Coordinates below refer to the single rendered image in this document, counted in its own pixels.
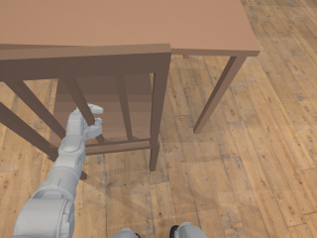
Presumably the chair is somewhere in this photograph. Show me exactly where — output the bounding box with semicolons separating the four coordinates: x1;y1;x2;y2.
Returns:
0;43;172;180

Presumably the right robot thigh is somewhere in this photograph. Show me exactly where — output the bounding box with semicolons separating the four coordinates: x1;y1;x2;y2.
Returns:
174;225;208;238

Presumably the left robot forearm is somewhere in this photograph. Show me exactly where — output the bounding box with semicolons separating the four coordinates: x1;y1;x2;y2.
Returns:
13;134;86;236

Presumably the right robot foot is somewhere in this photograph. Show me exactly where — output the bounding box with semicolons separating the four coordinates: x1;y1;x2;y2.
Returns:
169;225;179;238

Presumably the left robot hand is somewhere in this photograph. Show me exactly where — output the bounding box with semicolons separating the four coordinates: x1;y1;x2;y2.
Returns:
65;103;104;141

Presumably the table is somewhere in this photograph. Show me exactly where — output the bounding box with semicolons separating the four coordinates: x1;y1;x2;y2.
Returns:
0;0;261;134

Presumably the robot left upper arm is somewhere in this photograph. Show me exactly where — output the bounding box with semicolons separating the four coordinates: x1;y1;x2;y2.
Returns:
7;198;75;238

